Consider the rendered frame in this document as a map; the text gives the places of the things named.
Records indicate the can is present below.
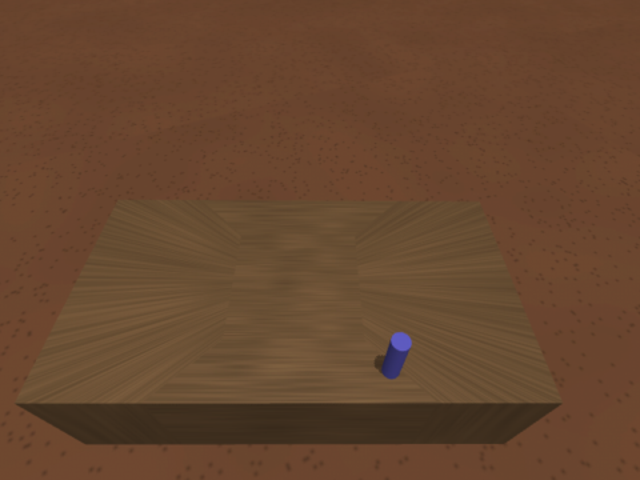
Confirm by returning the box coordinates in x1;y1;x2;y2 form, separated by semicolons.
382;332;412;379

